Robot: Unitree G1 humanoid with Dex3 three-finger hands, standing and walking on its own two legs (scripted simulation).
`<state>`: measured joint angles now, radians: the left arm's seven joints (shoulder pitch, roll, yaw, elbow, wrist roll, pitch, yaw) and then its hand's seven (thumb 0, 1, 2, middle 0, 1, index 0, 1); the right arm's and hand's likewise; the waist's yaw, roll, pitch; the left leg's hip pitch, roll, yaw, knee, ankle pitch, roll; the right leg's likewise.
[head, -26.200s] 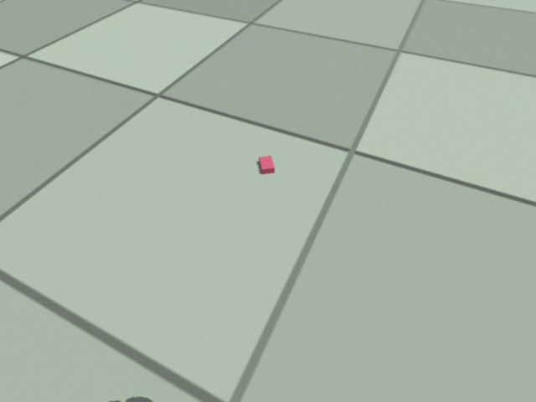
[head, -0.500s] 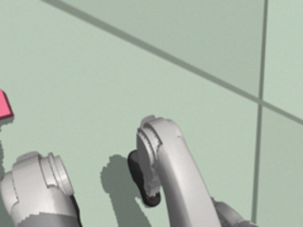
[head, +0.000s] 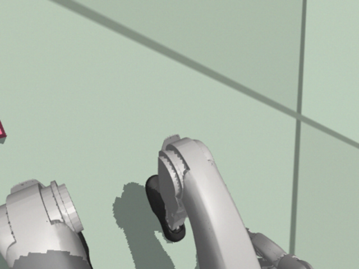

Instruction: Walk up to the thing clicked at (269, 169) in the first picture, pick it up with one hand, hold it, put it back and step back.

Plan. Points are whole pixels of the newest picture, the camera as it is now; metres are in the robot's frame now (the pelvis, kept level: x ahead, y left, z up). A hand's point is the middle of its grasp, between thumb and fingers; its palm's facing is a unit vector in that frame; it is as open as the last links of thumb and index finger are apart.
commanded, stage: open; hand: left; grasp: from above
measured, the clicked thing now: out of the picture +0.44 +0.30 -0.28
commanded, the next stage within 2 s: withdraw in 0.90 s
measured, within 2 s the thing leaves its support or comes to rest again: neither
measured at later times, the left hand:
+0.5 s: hand out of the picture +0.44 +0.30 -0.25, palm faces -0.44 -0.14 -0.89, open 12.7 cm
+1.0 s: hand out of the picture +0.44 +0.30 -0.25, palm faces -0.44 -0.14 -0.89, open 14.2 cm
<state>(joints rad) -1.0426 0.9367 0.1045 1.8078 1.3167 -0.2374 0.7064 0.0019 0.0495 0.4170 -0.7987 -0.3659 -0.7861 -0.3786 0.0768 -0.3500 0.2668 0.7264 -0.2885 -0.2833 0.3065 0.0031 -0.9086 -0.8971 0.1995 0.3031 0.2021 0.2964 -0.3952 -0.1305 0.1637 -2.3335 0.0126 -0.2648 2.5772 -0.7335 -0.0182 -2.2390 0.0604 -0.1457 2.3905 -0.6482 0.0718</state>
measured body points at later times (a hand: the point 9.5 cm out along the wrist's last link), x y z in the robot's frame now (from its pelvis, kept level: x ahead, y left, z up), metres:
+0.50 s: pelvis +0.00 +0.00 +0.00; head +0.27 +0.13 +0.34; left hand +0.46 +0.30 -0.20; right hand +0.05 -0.25 -0.05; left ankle +0.06 +0.13 -0.26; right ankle +0.12 -0.12 -0.26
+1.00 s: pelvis +0.00 +0.00 +0.01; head +0.27 +0.13 +0.34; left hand +0.46 +0.30 -0.20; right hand +0.05 -0.25 -0.05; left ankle +0.06 +0.13 -0.26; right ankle +0.12 -0.12 -0.26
